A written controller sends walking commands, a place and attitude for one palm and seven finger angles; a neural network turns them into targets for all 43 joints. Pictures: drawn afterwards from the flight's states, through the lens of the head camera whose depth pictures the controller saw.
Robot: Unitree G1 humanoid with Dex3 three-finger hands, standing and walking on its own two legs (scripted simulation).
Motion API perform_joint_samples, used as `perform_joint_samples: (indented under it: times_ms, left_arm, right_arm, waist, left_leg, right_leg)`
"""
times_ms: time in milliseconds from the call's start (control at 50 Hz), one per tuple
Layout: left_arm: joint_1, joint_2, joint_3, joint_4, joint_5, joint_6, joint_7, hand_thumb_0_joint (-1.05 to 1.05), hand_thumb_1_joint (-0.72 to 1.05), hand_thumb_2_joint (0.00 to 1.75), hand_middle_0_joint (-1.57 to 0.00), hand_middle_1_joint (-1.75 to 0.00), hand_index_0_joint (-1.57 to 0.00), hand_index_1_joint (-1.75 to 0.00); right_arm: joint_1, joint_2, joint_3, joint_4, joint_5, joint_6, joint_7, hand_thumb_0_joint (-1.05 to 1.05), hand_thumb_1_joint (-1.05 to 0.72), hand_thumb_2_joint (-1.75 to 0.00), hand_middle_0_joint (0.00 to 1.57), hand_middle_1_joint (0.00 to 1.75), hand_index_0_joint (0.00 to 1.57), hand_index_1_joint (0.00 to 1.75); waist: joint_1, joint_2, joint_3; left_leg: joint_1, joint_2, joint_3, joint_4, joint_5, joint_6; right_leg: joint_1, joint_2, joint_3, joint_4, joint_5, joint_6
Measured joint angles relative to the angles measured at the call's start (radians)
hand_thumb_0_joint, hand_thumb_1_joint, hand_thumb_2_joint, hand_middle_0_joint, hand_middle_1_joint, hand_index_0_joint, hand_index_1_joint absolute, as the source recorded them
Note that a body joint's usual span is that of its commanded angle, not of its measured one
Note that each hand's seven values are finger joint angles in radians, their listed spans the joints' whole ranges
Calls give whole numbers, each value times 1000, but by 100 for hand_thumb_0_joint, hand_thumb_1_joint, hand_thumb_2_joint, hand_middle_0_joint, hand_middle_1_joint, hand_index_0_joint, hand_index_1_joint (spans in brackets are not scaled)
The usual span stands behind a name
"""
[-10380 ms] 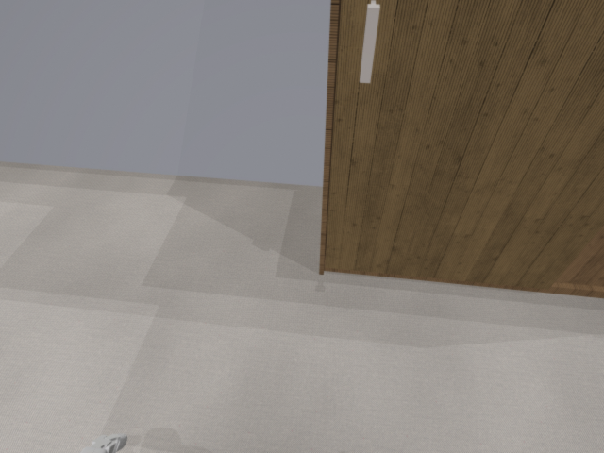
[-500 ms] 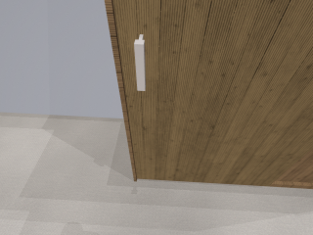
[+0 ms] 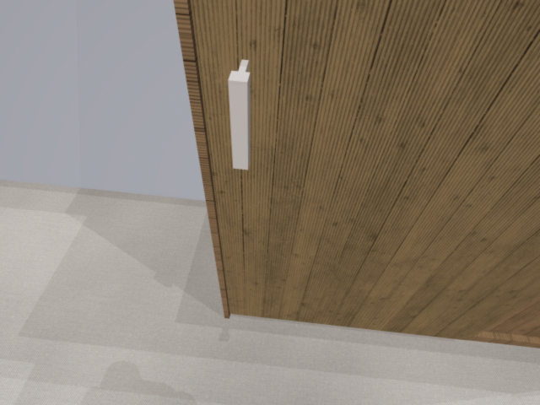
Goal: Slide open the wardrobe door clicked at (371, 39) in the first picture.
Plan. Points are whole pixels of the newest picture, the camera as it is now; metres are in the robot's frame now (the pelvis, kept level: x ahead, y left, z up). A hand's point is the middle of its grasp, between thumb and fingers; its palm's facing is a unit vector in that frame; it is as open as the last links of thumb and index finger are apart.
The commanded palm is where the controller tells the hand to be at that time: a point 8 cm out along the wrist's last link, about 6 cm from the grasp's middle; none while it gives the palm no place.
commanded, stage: come to a stop and stand still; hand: left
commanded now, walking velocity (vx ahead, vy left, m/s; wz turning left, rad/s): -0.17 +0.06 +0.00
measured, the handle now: (242, 116) +0.48 +0.09 +0.18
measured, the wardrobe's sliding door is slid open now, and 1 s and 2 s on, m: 0.00 0.00 0.00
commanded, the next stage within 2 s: look again from close up in 1.76 s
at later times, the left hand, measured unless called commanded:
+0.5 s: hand out of the picture +0.07 +0.17 -0.17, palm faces +0.06 -0.97 -0.22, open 7.4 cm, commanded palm none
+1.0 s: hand out of the picture -0.02 +0.15 -0.17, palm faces +0.01 -0.98 -0.18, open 7.3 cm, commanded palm none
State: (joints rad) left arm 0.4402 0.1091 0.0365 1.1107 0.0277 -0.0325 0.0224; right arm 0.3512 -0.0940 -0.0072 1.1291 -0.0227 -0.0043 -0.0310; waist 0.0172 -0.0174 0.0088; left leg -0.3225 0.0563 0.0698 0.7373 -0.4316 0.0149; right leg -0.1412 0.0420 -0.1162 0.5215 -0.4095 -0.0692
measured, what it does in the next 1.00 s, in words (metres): steps on the spot: right foot, then right foot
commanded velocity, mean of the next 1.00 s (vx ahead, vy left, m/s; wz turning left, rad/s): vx -0.04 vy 0.01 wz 0.00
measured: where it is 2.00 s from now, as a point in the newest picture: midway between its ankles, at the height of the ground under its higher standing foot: outside the picture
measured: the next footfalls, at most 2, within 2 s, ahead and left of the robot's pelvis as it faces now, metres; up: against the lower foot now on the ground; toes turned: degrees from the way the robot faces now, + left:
right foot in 0.30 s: +0.08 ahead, -0.14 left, +0.00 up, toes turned -5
right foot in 0.82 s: +0.01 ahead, -0.13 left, +0.00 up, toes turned -3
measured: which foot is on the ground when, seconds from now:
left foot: down 0.00-1.00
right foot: down 0.00-0.10, up 0.12-0.28, down 0.30-0.58, up 0.60-0.80, down 0.82-1.00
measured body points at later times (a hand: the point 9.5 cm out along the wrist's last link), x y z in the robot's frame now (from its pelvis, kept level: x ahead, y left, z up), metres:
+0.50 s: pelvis +0.02 -0.01 +0.00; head +0.06 -0.01 +0.45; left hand +0.07 +0.22 -0.16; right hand +0.07 -0.25 -0.15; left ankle -0.01 +0.09 -0.70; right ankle +0.04 -0.14 -0.73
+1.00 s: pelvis -0.01 -0.01 +0.01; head +0.01 -0.02 +0.46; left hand -0.02 +0.20 -0.15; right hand -0.01 -0.23 -0.15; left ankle +0.01 +0.09 -0.73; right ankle -0.03 -0.13 -0.73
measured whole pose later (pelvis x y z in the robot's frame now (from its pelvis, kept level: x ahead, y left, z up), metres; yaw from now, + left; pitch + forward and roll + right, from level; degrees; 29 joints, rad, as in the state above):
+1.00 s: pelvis -0.01 -0.01 +0.01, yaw +0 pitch -1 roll -1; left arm 0.32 0.13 -0.01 1.11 0.02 -0.01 0.04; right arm 0.29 -0.15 0.00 1.10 -0.02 0.00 -0.02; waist -0.01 0.02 0.03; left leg -0.24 0.02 0.09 0.51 -0.26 0.02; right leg -0.16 0.00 -0.05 0.47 -0.29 0.00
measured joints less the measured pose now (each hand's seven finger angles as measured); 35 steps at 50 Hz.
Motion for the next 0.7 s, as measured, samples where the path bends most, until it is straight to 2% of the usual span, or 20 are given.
perform_joint_samples:
  times_ms: [40,60,80,100,160,220,260,300,340,380,460,500,540,560,580,620,660,700]
  left_arm:
    - [7,-6,-2,5,1,-1,8,0,91,90,-19,-30,-19,-30]
    - [11,-11,-4,9,-2,2,11,0,91,90,-19,-30,-19,-30]
    - [12,-15,-8,17,-8,8,13,0,91,90,-19,-30,-19,-30]
    - [11,-18,-13,26,-16,15,16,0,91,90,-19,-30,-19,-30]
    - [-12,-26,-20,31,-19,41,20,1,91,90,-20,-30,-19,-30]
    - [-75,-23,-17,0,-11,50,19,1,91,90,-20,-30,-19,-30]
    - [-117,-11,-10,-34,-7,44,17,1,91,90,-20,-30,-20,-30]
    - [-147,13,0,-65,-1,37,16,1,91,90,-20,-30,-20,-30]
    - [-168,36,9,-81,3,34,15,1,92,90,-20,-30,-20,-30]
    - [-192,49,13,-91,3,36,11,1,92,90,-20,-30,-19,-30]
    - [-238,55,15,-116,7,39,15,1,92,90,-20,-30,-19,-30]
    - [-250,58,16,-128,8,41,16,1,92,90,-20,-30,-19,-30]
    - [-254,63,17,-136,6,46,14,1,91,90,-20,-30,-19,-30]
    - [-253,64,17,-137,2,50,13,1,91,90,-20,-30,-20,-30]
    - [-255,68,18,-136,-2,56,12,1,91,90,-20,-30,-20,-30]
    - [-253,71,23,-127,-9,71,13,1,92,90,-20,-30,-20,-30]
    - [-247,71,22,-115,-5,80,11,1,92,90,-20,-30,-20,-30]
    - [-238,68,20,-103,-1,78,5,1,93,90,-20,-30,-20,-30]
  right_arm:
    - [-28,-2,2,-3,1,0,-7,1,-92,-89,20,29,20,30]
    - [-42,-10,3,-1,0,-2,-15,2,-93,-89,20,29,20,30]
    - [-57,-14,2,1,1,-8,-21,2,-93,-89,20,29,20,30]
    - [-68,-17,3,-3,4,-16,-26,2,-94,-89,20,29,20,30]
    - [-90,-29,5,-20,13,-27,-38,2,-94,-89,20,29,20,30]
    - [-115,-42,-1,-36,11,-17,-42,2,-95,-89,20,29,20,30]
    - [-128,-48,-8,-46,10,-7,-37,2,-95,-89,20,29,20,30]
    - [-134,-48,-16,-56,10,5,-29,2,-95,-89,20,29,20,30]
    - [-140,-50,-27,-65,10,18,-20,2,-95,-89,20,29,20,30]
    - [-146,-58,-41,-79,12,28,-15,1,-94,-89,20,29,20,30]
    - [-166,-69,-51,-91,12,45,-11,1,-93,-89,20,29,20,30]
    - [-173,-66,-47,-98,13,43,-5,1,-92,-89,20,29,20,30]
    - [-172,-59,-41,-106,14,35,-1,1,-92,-89,20,29,20,30]
    - [-167,-56,-38,-111,14,27,1,1,-92,-89,20,29,20,30]
    - [-164,-48,-35,-110,12,20,1,0,-92,-89,20,29,20,30]
    - [-149,-39,-31,-110,4,15,-2,0,-93,-89,20,29,20,30]
    - [-133,-39,-25,-103,-2,13,-4,0,-94,-89,20,29,20,30]
    - [-118,-43,-20,-94,-6,10,-6,0,-94,-89,20,29,20,30]
  waist:
    - [11,-8,18]
    - [14,-10,29]
    - [15,-22,39]
    - [14,-33,43]
    - [9,-34,42]
    - [0,-11,64]
    - [0,0,86]
    - [4,-6,98]
    - [2,-6,96]
    - [-12,7,91]
    - [-9,13,93]
    - [-6,2,91]
    - [-6,-15,83]
    - [-8,-19,78]
    - [-7,-35,77]
    - [-1,-53,65]
    - [0,-51,47]
    - [-3,-40,30]
  left_leg:
    - [-3,-3,18,-35,14,-1]
    - [14,-8,26,-97,102,0]
    - [32,-14,37,-110,125,5]
    - [50,-20,48,-115,112,11]
    - [107,-27,72,-172,89,24]
    - [131,-28,62,-227,117,18]
    - [131,-26,50,-230,125,10]
    - [120,-27,47,-204,113,-2]
    - [97,-18,41,-157,88,-16]
    - [55,-14,18,-82,46,-20]
    - [-22,-40,-21,121,-85,-25]
    - [-21,-50,-19,101,-81,-30]
    - [15,-56,-6,-16,-7,-35]
    - [44,-55,-1,-98,63,-30]
    - [56,-63,8,-126,109,-6]
    - [69,-72,24,-141,118,27]
    - [85,-73,29,-179,126,40]
    - [96,-74,25,-224,151,42]
  right_leg:
    - [22,1,-3,-2,-12,4]
    - [25,0,-1,18,-21,8]
    - [17,-10,6,62,-27,15]
    - [-2,-22,15,121,-13,27]
    - [-75,-42,52,255,-105,59]
    - [-126,-73,55,217,-76,74]
    - [-144,-91,55,142,21,78]
    - [-152,-106,61,69,180,79]
    - [-159,-103,56,86,153,78]
    - [-170,-100,39,109,99,70]
    - [-179,-99,25,108,107,61]
    - [-182,-102,26,99,120,62]
    - [-190,-107,30,101,127,69]
    - [-195,-106,31,110,126,75]
    - [-198,-114,38,123,122,81]
    - [-203,-113,61,154,48,80]
    - [-206,-101,79,214,-14,75]
    - [-193,-92,86,241,-21,73]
